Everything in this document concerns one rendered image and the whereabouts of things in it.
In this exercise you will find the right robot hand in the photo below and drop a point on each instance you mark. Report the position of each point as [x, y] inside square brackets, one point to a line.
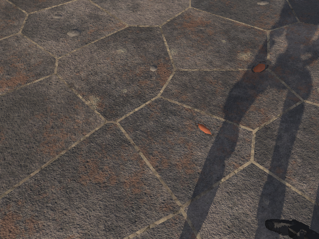
[292, 228]

